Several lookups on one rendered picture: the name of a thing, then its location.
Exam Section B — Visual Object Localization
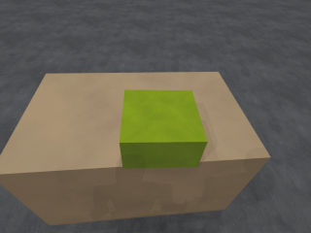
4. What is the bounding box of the pedestal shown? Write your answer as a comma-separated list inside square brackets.
[0, 72, 271, 226]

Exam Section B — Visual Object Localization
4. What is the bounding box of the carton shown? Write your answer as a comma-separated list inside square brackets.
[120, 89, 208, 169]

